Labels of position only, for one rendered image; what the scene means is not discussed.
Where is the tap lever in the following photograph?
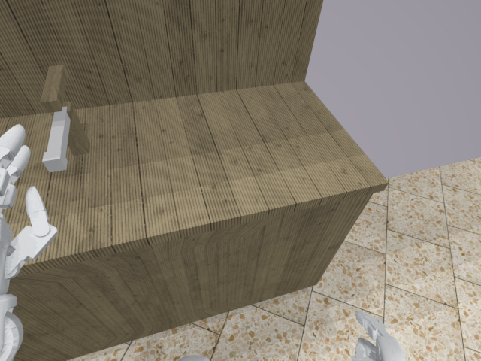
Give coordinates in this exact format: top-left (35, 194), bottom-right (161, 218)
top-left (42, 107), bottom-right (71, 172)

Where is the left robot hand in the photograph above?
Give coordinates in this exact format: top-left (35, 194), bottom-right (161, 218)
top-left (0, 124), bottom-right (58, 295)

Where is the counter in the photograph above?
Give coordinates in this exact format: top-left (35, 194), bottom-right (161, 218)
top-left (0, 0), bottom-right (389, 361)

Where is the right robot hand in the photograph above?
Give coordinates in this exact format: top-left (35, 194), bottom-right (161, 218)
top-left (351, 311), bottom-right (407, 361)

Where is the robot left forearm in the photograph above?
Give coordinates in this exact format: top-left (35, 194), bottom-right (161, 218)
top-left (0, 294), bottom-right (23, 361)

